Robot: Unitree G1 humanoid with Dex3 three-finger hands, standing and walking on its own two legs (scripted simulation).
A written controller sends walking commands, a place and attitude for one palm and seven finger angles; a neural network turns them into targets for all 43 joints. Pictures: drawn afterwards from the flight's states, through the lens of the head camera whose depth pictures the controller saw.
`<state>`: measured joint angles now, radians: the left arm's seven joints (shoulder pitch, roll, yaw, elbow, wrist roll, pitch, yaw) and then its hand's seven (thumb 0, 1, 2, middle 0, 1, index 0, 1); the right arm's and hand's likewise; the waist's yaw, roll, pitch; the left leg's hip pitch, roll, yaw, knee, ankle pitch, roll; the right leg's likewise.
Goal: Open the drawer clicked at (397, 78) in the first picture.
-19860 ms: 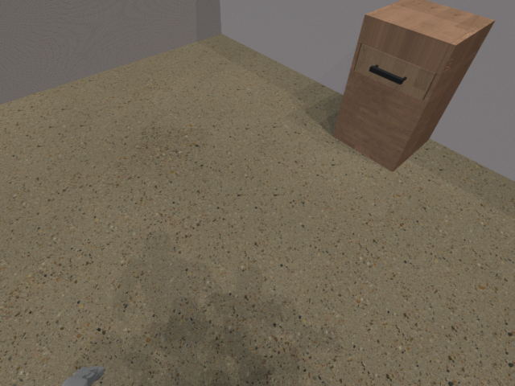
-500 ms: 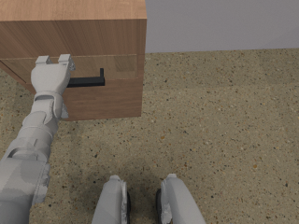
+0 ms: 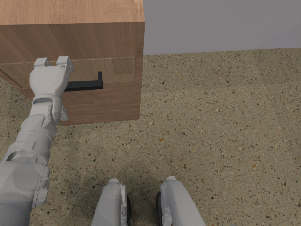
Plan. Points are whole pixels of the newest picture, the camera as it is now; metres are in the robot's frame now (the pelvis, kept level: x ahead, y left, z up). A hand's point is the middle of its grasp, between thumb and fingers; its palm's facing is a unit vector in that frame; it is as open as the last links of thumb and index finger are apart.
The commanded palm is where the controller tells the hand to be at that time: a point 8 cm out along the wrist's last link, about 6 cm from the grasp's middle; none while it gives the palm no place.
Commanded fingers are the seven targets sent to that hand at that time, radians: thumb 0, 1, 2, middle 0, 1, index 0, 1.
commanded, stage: move the hooked fingers above the handle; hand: left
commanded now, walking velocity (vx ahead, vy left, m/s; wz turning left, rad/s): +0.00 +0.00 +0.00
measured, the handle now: (75, 80) +0.54 +0.22 -0.11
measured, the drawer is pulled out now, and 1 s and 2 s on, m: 0.00 0.00 0.00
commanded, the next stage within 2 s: lower the fingers behind the handle in 0.70 s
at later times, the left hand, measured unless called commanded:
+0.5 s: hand (63, 93) +0.47 +0.23 -0.05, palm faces -0.08 -0.08 -0.99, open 13.8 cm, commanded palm +0.47 +0.21 +0.01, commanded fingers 0.00 -0.50 0.30 -0.30 -1.20 -0.30 -1.20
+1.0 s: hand (71, 91) +0.48 +0.21 -0.05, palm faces -0.05 -0.06 -1.00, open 13.8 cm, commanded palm +0.47 +0.20 -0.01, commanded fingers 0.00 -0.50 0.30 -0.30 -1.20 -0.30 -1.20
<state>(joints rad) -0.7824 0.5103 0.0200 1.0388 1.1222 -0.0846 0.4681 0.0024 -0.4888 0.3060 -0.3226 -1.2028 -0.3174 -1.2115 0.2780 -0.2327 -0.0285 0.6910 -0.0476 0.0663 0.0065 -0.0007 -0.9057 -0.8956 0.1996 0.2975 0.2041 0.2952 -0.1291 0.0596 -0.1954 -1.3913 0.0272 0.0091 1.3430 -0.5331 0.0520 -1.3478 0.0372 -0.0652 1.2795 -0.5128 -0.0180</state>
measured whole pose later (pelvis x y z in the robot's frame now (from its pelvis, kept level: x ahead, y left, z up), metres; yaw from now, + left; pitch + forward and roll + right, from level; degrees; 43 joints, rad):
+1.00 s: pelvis +0.01 -0.01 +0.01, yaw +0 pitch +32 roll -4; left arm -0.75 0.44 0.01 1.08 1.17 -0.11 0.55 0.00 -0.49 0.31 -0.32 -1.20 -0.32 -1.20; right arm 0.27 -0.24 -0.03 0.70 -0.06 0.08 0.01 0.00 -0.90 -0.90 0.20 0.30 0.20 0.30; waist -0.13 0.06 -0.22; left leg -1.35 0.03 0.01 1.33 -0.54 0.04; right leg -1.31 0.04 -0.06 1.27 -0.52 -0.03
